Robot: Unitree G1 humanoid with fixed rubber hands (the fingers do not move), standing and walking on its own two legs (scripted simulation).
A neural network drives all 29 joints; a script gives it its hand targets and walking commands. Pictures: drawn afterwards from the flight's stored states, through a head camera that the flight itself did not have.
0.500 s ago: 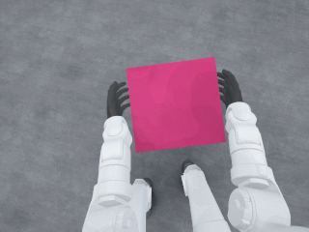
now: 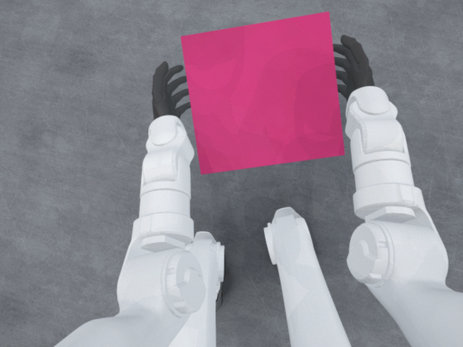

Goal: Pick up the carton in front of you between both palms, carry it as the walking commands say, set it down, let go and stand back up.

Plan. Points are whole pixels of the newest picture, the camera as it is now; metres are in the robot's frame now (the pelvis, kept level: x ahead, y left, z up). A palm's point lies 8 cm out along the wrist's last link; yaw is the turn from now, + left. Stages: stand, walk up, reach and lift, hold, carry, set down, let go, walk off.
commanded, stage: set down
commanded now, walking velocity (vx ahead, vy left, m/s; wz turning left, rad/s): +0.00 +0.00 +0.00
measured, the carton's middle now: (258, 109) +0.48 -0.11 -0.18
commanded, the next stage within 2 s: none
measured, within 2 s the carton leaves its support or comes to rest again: rests again in 1.24 s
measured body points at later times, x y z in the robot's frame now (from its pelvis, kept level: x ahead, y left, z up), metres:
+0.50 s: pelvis -0.02 +0.01 -0.10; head +0.32 -0.09 +0.17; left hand +0.53 +0.01 -0.25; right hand +0.49 -0.29 -0.26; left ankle +0.06 +0.15 -0.52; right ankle +0.11 -0.12 -0.52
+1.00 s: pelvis -0.02 +0.00 -0.15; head +0.34 -0.07 +0.09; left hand +0.54 +0.01 -0.32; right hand +0.50 -0.29 -0.33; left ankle +0.06 +0.14 -0.52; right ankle +0.11 -0.12 -0.52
